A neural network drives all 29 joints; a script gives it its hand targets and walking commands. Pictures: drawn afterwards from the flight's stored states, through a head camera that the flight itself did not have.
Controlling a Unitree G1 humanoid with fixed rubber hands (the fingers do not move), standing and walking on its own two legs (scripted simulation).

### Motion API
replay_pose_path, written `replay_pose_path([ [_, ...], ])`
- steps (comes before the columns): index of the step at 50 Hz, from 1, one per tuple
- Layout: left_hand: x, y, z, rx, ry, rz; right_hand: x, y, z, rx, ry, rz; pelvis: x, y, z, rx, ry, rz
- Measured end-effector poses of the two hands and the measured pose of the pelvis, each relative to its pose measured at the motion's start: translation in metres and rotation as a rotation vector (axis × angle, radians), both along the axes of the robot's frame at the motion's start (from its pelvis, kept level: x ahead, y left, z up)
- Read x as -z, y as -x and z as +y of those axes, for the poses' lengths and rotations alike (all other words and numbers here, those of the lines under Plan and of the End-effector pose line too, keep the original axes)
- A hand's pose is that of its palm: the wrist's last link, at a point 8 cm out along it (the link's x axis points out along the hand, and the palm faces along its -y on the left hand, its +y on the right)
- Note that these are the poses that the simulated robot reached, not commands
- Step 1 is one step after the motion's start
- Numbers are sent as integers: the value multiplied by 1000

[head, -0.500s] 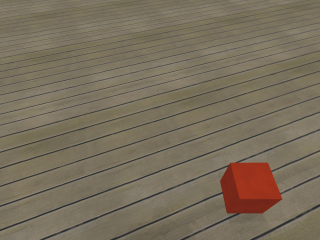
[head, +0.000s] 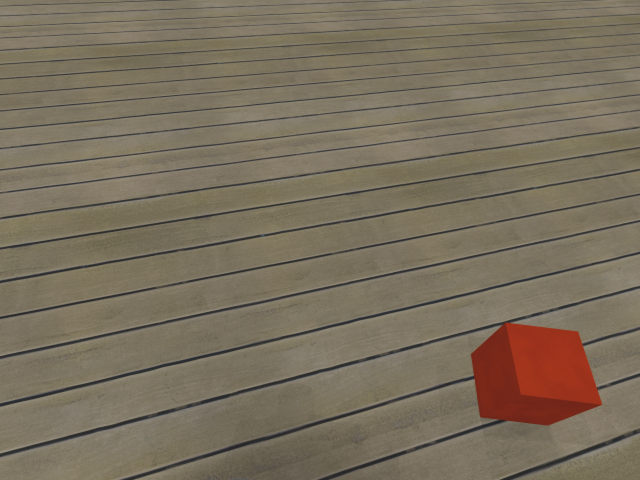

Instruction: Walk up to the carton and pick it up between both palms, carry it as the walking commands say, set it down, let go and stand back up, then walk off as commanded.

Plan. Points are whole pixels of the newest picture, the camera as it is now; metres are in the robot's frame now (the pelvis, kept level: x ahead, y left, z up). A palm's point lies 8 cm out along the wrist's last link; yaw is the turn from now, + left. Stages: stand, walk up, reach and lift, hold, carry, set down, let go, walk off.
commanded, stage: walk off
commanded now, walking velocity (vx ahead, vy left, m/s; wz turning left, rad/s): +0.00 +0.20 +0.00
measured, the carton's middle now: (527, 375) +0.53 -0.62 -0.64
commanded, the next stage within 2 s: none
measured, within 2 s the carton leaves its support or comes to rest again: neither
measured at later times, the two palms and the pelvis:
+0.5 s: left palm out of the picture -0.02 +0.33 -0.11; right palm out of the picture +0.00 -0.15 -0.14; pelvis -0.02 +0.09 +0.01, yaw +0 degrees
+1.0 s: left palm out of the picture +0.06 +0.48 -0.11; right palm out of the picture -0.02 +0.00 -0.12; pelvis -0.01 +0.23 +0.02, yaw +0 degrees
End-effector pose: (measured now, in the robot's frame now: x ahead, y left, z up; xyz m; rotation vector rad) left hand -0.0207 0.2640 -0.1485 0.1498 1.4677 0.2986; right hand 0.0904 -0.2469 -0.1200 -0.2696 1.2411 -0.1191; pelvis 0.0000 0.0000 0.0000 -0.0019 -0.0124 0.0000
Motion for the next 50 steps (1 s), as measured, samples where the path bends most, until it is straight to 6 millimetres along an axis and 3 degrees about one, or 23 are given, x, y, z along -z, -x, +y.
replay_pose_path([
  [7,-11,-46,26,71,4,-106,-2,37,36,70,2,15,-9,4,32,11,3,7],
  [11,-18,-72,32,112,-13,-180,13,59,53,105,-37,42,-4,8,45,26,-22,2],
  [14,-23,-77,32,130,-35,-204,32,79,66,132,-84,77,1,10,54,37,-39,-4],
  [19,-35,-51,43,106,-53,-188,34,98,85,115,-122,140,-6,14,67,4,-30,-11],
  [26,-38,3,71,56,-37,-84,21,87,97,99,-93,124,-14,23,96,-7,-41,3],
  [34,-12,51,138,-14,2,-8,13,44,146,9,-18,49,0,35,155,-22,1,14],
  [38,0,61,176,-9,13,33,1,41,179,-8,5,3,1,43,181,-2,-11,-5],
  [43,-12,26,203,47,41,-33,-9,66,209,67,-9,-14,-11,34,207,3,17,1],
  [50,-36,-76,215,144,61,-275,-2,111,244,159,-71,51,-19,13,228,8,13,18],
])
